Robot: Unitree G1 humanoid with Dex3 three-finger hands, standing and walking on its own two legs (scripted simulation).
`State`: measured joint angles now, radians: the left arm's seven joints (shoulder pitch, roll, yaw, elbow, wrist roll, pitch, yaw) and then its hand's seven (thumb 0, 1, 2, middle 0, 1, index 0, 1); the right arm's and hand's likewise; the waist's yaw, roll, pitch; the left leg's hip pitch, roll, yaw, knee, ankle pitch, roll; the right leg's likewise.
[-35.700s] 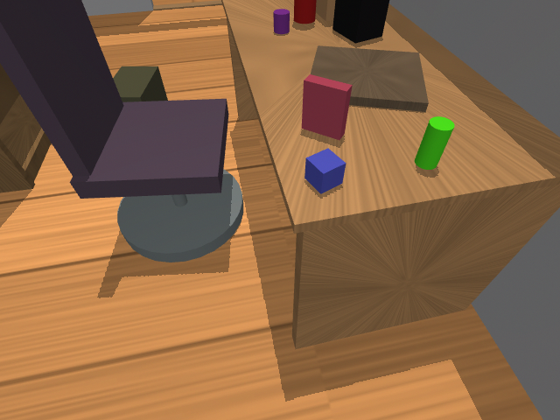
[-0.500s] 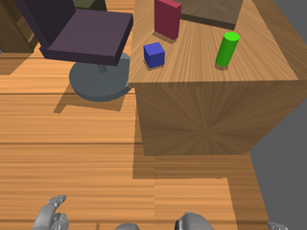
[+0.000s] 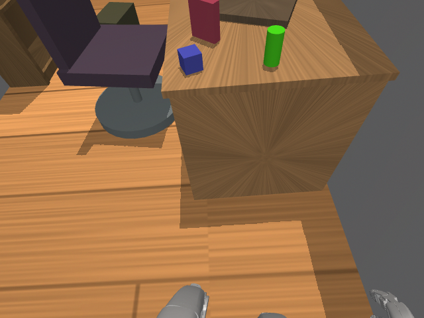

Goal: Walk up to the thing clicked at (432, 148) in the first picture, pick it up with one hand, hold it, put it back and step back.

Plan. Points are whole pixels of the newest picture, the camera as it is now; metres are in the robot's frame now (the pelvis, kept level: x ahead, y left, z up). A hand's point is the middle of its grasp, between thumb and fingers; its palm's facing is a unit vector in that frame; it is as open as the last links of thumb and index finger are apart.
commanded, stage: step back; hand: right
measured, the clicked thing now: (273, 47) +0.84 -0.14 +0.02
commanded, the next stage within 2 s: stand in 1.74 s
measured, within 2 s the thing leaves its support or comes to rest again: neither
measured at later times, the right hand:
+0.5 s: hand out of the picture -0.04 -0.26 -0.13, palm faces -0.12 +0.90 -0.42, open 7.4 cm
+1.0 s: hand out of the picture -0.21 -0.27 -0.15, palm faces -0.13 +0.92 -0.36, open 7.4 cm
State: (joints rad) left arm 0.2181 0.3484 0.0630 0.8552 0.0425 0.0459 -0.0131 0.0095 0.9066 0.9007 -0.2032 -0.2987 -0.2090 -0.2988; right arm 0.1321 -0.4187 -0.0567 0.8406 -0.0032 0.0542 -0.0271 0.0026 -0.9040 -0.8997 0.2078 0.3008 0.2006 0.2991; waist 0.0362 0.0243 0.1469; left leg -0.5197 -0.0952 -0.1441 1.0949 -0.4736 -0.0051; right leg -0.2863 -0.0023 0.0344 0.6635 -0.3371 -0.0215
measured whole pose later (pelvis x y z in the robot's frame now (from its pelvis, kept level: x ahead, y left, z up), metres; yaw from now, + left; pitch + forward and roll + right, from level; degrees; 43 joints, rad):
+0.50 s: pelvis -0.17 -0.01 +0.00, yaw +3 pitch -2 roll -1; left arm 0.17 0.40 0.07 0.85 0.02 0.06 0.01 0.01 0.91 0.90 -0.20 -0.30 -0.21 -0.30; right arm 0.13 -0.38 -0.04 0.85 -0.04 0.04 -0.01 0.00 -0.90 -0.90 0.21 0.30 0.20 0.30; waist 0.03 -0.01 0.16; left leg -0.34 0.04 0.01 0.60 -0.22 0.02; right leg -0.35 0.06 0.07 0.99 -0.52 0.02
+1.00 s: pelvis -0.29 -0.02 +0.00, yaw +5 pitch -3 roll +2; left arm 0.21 0.42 0.06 0.95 0.03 0.02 -0.02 0.01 0.91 0.90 -0.20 -0.30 -0.21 -0.30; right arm 0.23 -0.35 -0.04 0.99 -0.05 0.00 0.01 0.01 -0.90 -0.90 0.21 0.30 0.20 0.30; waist 0.02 -0.04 0.07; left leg -0.23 -0.02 -0.02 0.59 -0.32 0.01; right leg -0.35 -0.03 0.03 0.82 -0.47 -0.01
